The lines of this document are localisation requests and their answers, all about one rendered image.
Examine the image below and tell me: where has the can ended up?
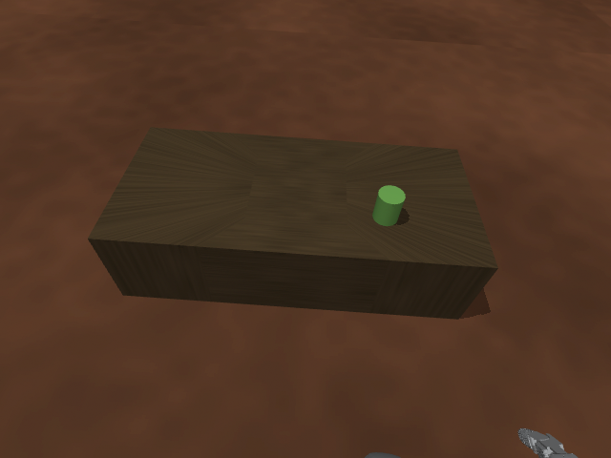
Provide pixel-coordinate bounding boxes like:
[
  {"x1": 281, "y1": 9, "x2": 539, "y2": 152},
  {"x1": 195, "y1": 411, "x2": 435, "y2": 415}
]
[{"x1": 372, "y1": 185, "x2": 406, "y2": 226}]

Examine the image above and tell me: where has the right robot hand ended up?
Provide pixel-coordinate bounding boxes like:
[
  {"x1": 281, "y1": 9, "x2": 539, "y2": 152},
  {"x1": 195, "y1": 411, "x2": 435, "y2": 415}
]
[{"x1": 517, "y1": 428, "x2": 578, "y2": 458}]

